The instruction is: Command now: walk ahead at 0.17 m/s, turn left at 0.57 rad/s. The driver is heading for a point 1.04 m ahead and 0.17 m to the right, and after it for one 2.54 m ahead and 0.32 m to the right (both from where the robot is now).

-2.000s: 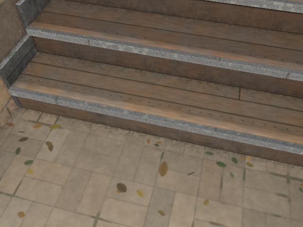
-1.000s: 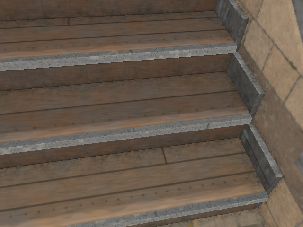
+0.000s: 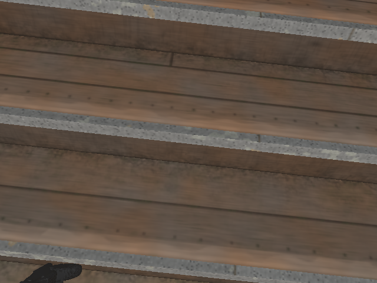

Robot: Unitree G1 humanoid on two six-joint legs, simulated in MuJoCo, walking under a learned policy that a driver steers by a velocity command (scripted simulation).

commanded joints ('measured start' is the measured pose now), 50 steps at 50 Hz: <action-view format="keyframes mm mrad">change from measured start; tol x64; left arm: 1 -138 -85 -57 -214 -10 -19 -18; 50 -54 -8 3 -211 -14 90 1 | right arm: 1 8 -96 -26 -2 18 -14 -22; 50 -91 -72 -21 -205 -27 51 -112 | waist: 1 30 216 7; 11 107 -524 -384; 50 -14 175 -84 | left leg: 1 233 283 -282 -226 964 158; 9 435 274 -4 7 2262 163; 11 -122 -195 -106 1017 165 -26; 13 -337 -153 -251 1493 -17 -37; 35 -251 26 -75 197 -28 -145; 40 245 505 -430 -96 1300 202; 50 272 319 -71 -166 685 207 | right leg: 1 -472 49 -61 302 -88 -46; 9 476 124 -78 -1066 337 -167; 11 679 -165 946 -1647 973 -487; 16 132 -35 397 -1555 111 -273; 36 695 -104 531 -1479 982 -284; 42 16 178 178 -184 -76 50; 50 -116 72 56 -572 211 117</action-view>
